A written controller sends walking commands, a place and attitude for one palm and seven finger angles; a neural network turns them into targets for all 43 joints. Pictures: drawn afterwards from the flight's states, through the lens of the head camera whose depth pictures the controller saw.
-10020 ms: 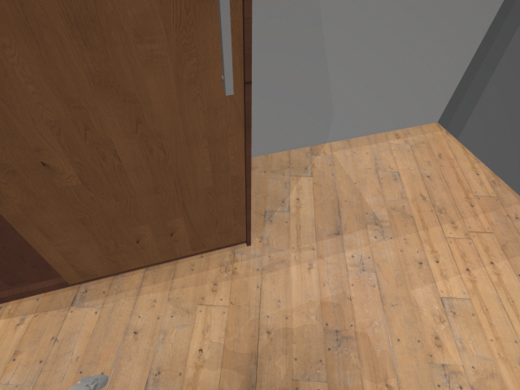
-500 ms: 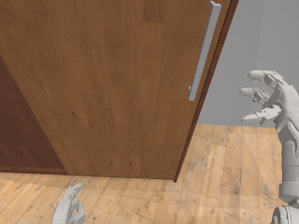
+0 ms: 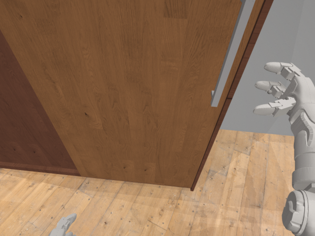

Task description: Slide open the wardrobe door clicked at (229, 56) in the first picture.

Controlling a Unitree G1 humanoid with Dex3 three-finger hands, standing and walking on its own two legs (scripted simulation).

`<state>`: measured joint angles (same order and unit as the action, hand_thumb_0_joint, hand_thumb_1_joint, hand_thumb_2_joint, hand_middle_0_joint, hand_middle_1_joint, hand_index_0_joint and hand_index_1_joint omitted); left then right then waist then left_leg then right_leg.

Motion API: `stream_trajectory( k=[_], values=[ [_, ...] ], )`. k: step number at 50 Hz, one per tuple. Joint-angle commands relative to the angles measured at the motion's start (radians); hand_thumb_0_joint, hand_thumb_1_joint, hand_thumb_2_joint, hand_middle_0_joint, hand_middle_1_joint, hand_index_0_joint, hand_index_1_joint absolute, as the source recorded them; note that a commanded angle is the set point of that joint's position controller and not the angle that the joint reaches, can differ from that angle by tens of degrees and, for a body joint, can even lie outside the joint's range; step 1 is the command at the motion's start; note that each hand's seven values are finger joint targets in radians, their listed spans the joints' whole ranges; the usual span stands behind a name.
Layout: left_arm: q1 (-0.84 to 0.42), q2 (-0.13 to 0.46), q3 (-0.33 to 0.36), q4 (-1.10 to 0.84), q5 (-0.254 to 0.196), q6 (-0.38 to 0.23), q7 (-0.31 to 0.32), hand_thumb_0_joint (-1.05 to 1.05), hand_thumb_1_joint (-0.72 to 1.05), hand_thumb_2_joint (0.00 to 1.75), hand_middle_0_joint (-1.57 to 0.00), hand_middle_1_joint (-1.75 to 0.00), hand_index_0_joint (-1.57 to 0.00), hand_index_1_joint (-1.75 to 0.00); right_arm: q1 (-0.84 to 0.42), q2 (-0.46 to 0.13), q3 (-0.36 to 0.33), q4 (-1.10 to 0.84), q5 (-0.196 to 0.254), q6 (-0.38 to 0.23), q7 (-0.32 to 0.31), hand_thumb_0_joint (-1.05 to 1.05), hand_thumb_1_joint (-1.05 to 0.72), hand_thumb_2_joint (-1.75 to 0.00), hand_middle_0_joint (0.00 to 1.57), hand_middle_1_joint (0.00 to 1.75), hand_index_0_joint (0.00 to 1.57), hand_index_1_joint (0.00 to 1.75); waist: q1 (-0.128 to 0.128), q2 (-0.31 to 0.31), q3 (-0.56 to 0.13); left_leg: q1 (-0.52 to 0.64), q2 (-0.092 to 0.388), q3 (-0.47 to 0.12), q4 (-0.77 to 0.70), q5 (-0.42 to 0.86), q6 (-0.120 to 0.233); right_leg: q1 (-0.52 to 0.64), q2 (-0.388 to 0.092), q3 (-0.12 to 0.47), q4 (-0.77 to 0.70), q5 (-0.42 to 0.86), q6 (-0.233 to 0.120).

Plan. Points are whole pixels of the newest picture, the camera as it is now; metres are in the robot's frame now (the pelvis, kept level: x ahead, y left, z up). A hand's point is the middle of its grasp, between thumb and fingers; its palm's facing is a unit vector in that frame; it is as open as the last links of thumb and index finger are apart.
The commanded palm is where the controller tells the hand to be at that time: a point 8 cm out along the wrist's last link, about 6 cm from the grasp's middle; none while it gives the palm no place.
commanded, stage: move the hooked fingers beside the handle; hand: right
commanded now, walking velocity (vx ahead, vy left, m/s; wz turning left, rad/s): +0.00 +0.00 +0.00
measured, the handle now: (226, 59) +0.54 -0.14 +0.21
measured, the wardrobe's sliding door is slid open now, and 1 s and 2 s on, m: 0.00 0.00 0.00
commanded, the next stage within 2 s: feel for the door with the fingertips in 1.16 s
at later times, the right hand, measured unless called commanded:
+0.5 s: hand (253, 76) +0.48 -0.21 +0.20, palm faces +0.04 +1.00 +0.01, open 14.0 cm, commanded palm +0.46 -0.25 +0.19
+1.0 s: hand (255, 80) +0.48 -0.21 +0.19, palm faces +0.05 +1.00 +0.02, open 14.0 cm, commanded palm +0.45 -0.26 +0.19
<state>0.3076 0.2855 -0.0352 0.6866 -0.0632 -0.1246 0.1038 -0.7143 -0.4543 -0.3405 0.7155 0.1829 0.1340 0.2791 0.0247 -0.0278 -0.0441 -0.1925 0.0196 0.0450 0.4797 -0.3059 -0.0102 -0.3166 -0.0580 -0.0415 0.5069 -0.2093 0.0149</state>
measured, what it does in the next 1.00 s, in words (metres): stands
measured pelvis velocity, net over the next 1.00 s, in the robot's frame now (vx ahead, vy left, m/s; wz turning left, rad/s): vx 0.01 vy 0.00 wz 0.02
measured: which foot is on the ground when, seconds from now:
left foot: down 0.00-1.00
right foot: down 0.00-1.00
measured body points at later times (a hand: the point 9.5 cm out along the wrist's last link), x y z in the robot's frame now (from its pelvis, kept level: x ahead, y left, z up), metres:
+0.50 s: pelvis +0.00 -0.01 -0.01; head +0.03 +0.00 +0.44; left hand +0.03 +0.27 -0.12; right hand +0.48 -0.26 +0.20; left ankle -0.03 +0.13 -0.74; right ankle +0.03 -0.13 -0.74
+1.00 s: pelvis +0.01 +0.00 -0.01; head +0.04 +0.00 +0.44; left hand +0.07 +0.27 -0.12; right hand +0.47 -0.26 +0.19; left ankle -0.03 +0.13 -0.74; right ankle +0.03 -0.13 -0.74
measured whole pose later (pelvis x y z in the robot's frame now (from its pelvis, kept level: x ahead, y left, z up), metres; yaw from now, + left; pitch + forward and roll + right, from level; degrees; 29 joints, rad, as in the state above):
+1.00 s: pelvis +0.01 +0.00 -0.01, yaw +1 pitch +6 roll +1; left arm 0.37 0.28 -0.01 0.68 -0.04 -0.06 0.07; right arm -0.87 -0.48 -0.38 0.95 0.13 0.00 0.24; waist 0.08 -0.03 -0.07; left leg -0.29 0.01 0.02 0.53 -0.33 -0.02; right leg -0.42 -0.07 -0.06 0.58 -0.26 0.01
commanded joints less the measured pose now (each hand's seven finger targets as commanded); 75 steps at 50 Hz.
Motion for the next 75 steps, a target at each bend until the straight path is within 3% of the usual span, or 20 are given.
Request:
stream_trajectory(
  k=[1,4,10,13,15,21,23,27,29,32,35,40,45,53,54,56,60,63,72,75],
  values=[
    [-0.032,0.137,0.053,-0.123,-0.002,-0.043,0.005,0.00,0.90,0.90,-0.20,-0.30,-0.20,-0.30,-0.548,-0.246,-0.027,-0.193,0.015,-0.090,-0.009,0.00,0.50,-0.30,0.30,1.20,0.30,1.20,0.021,-0.023,-0.285,-0.069,-0.034,-0.010,-0.050,0.346,0.029,0.244,0.044,0.027,-0.015,0.206,-0.053],
    [-0.008,0.143,0.054,-0.108,0.003,-0.037,0.007,0.00,0.90,0.90,-0.20,-0.30,-0.20,-0.30,-0.600,-0.253,-0.025,-0.110,0.008,-0.106,-0.022,0.00,0.50,-0.30,0.30,1.20,0.30,1.20,0.036,0.016,-0.250,-0.091,-0.036,-0.008,-0.055,0.310,0.026,0.209,0.042,0.026,-0.011,0.172,-0.057],
    [0.038,0.145,0.063,-0.093,0.013,-0.031,-0.005,0.00,0.90,0.90,-0.20,-0.30,-0.20,-0.30,-0.678,-0.267,-0.036,-0.034,-0.019,-0.159,-0.044,0.00,0.50,-0.30,0.30,1.20,0.30,1.20,0.042,-0.004,-0.327,-0.094,-0.038,-0.012,-0.030,0.338,0.029,0.229,0.038,0.035,0.006,0.208,-0.053],
    [0.059,0.145,0.062,-0.079,0.014,-0.023,-0.009,0.00,0.90,0.90,-0.20,-0.30,-0.20,-0.30,-0.713,-0.238,-0.011,0.066,-0.027,-0.166,-0.042,0.00,0.50,-0.30,0.30,1.20,0.30,1.20,0.061,-0.015,-0.278,-0.133,-0.037,-0.010,-0.030,0.315,0.028,0.201,0.037,0.032,0.009,0.181,-0.050],
    [0.081,0.157,0.065,-0.074,0.019,-0.015,-0.008,0.00,0.90,0.90,-0.20,-0.30,-0.20,-0.30,-0.711,-0.321,-0.073,0.140,-0.038,-0.179,-0.048,0.00,0.50,-0.30,0.30,1.20,0.30,1.20,0.055,0.051,-0.270,-0.119,-0.035,-0.016,-0.023,0.313,0.023,0.144,0.036,0.027,0.013,0.155,-0.055],
    [0.117,0.151,0.072,-0.079,0.022,-0.010,-0.022,0.00,0.90,0.90,-0.20,-0.30,-0.20,-0.30,-0.784,-0.290,-0.032,0.132,-0.063,-0.253,-0.044,0.00,0.50,-0.30,0.30,1.20,0.30,1.20,0.073,-0.062,-0.357,-0.149,-0.040,-0.019,-0.002,0.321,0.028,0.203,0.034,0.032,0.037,0.197,-0.047],
    [0.135,0.161,0.077,-0.069,0.024,-0.005,-0.022,0.00,0.90,0.90,-0.20,-0.30,-0.20,-0.30,-0.767,-0.331,-0.068,0.160,-0.058,-0.257,-0.035,0.00,0.50,-0.30,0.30,1.20,0.30,1.20,0.069,-0.030,-0.355,-0.147,-0.044,-0.017,-0.001,0.323,0.028,0.190,0.029,0.036,0.037,0.199,-0.047],
    [0.139,0.159,0.080,-0.076,0.021,0.004,-0.026,0.00,0.90,0.90,-0.20,-0.30,-0.20,-0.30,-0.744,-0.294,-0.044,0.159,-0.054,-0.242,-0.028,0.00,0.50,-0.30,0.30,1.20,0.30,1.20,0.072,-0.040,-0.325,-0.164,-0.047,-0.014,-0.004,0.314,0.024,0.172,0.029,0.026,0.038,0.187,-0.050],
    [0.153,0.166,0.081,-0.074,0.024,0.010,-0.023,0.00,0.90,0.90,-0.20,-0.30,-0.20,-0.30,-0.729,-0.339,-0.080,0.173,-0.055,-0.243,-0.037,0.00,0.50,-0.30,0.30,1.20,0.30,1.20,0.070,0.015,-0.308,-0.146,-0.048,-0.011,-0.007,0.303,0.024,0.137,0.028,0.026,0.036,0.171,-0.056],
    [0.151,0.160,0.085,-0.079,0.026,0.007,-0.028,0.00,0.90,0.90,-0.20,-0.30,-0.20,-0.30,-0.795,-0.335,-0.071,0.066,-0.066,-0.261,-0.050,0.00,0.50,-0.30,0.30,1.20,0.30,1.20,0.072,-0.082,-0.380,-0.166,-0.051,-0.013,0.002,0.311,0.027,0.211,0.026,0.037,0.043,0.213,-0.048],
    [0.149,0.161,0.086,-0.082,0.025,0.006,-0.029,0.00,0.90,0.90,-0.20,-0.30,-0.20,-0.30,-0.736,-0.349,-0.099,0.036,-0.051,-0.264,-0.050,0.00,0.50,-0.30,0.30,1.20,0.30,1.20,0.057,-0.049,-0.425,-0.120,-0.054,-0.015,0.009,0.372,0.028,0.221,0.026,0.031,0.052,0.265,-0.052],
    [0.130,0.157,0.080,-0.092,0.017,0.017,-0.030,0.00,0.90,0.90,-0.20,-0.30,-0.20,-0.30,-0.679,-0.320,-0.072,0.071,-0.054,-0.211,-0.042,0.00,0.50,-0.30,0.30,1.20,0.30,1.20,0.057,-0.051,-0.324,-0.131,-0.051,-0.012,-0.002,0.363,0.024,0.163,0.031,0.014,0.042,0.220,-0.055],
    [0.114,0.154,0.083,-0.109,0.016,0.019,-0.028,0.00,0.90,0.90,-0.20,-0.30,-0.20,-0.30,-0.663,-0.314,-0.079,-0.014,-0.034,-0.210,-0.039,0.00,0.50,-0.30,0.30,1.20,0.30,1.20,0.049,-0.052,-0.385,-0.105,-0.051,-0.015,0.006,0.407,0.027,0.212,0.030,0.017,0.053,0.272,-0.054],
    [0.088,0.151,0.073,-0.102,0.011,0.029,-0.019,0.00,0.90,0.90,-0.20,-0.30,-0.20,-0.30,-0.704,-0.267,-0.027,0.048,-0.027,-0.177,-0.034,0.00,0.50,-0.30,0.30,1.20,0.30,1.20,0.077,-0.004,-0.275,-0.155,-0.044,-0.015,-0.012,0.348,0.021,0.161,0.033,0.019,0.047,0.183,-0.058],
    [0.094,0.154,0.072,-0.100,0.013,0.030,-0.015,0.00,0.90,0.90,-0.20,-0.30,-0.20,-0.30,-0.710,-0.278,-0.033,0.054,-0.025,-0.185,-0.037,0.00,0.50,-0.30,0.30,1.20,0.30,1.20,0.080,0.019,-0.279,-0.146,-0.042,-0.014,-0.010,0.348,0.020,0.156,0.032,0.018,0.051,0.185,-0.061],
    [0.088,0.147,0.070,-0.099,0.013,0.026,-0.015,0.00,0.90,0.90,-0.20,-0.30,-0.20,-0.30,-0.781,-0.250,0.001,0.021,-0.033,-0.202,-0.039,0.00,0.50,-0.30,0.30,1.20,0.30,1.20,0.088,-0.067,-0.319,-0.166,-0.040,-0.019,-0.002,0.356,0.025,0.200,0.035,0.027,0.058,0.211,-0.055],
    [0.095,0.151,0.070,-0.093,0.017,0.018,-0.017,0.00,0.90,0.90,-0.20,-0.30,-0.20,-0.30,-0.770,-0.265,-0.024,0.044,-0.021,-0.223,-0.039,0.00,0.50,-0.30,0.30,1.20,0.30,1.20,0.077,-0.030,-0.380,-0.141,-0.043,-0.017,0.008,0.374,0.025,0.215,0.035,0.036,0.066,0.233,-0.054],
    [0.099,0.153,0.068,-0.091,0.017,0.025,-0.019,0.00,0.90,0.90,-0.20,-0.30,-0.20,-0.30,-0.724,-0.293,-0.046,0.122,-0.035,-0.212,-0.037,0.00,0.50,-0.30,0.30,1.20,0.30,1.20,0.064,-0.013,-0.340,-0.133,-0.040,-0.015,0.013,0.380,0.025,0.164,0.037,0.030,0.060,0.223,-0.054],
    [0.097,0.142,0.076,-0.099,0.017,0.019,-0.031,0.00,0.90,0.90,-0.20,-0.30,-0.20,-0.30,-0.760,-0.166,0.028,0.003,-0.018,-0.215,-0.065,0.00,0.50,-0.30,0.30,1.20,0.30,1.20,0.075,-0.046,-0.362,-0.159,-0.050,-0.006,0.009,0.353,0.027,0.218,0.029,0.040,0.057,0.238,-0.049],
    [0.101,0.143,0.075,-0.087,0.021,0.015,-0.034,0.00,0.90,0.90,-0.20,-0.30,-0.20,-0.30,-0.762,-0.194,-0.006,0.012,-0.027,-0.204,-0.102,0.00,0.50,-0.30,0.30,1.20,0.30,1.20,0.068,-0.035,-0.337,-0.159,-0.051,-0.007,-0.001,0.317,0.026,0.191,0.029,0.038,0.049,0.201,-0.050]
  ],
)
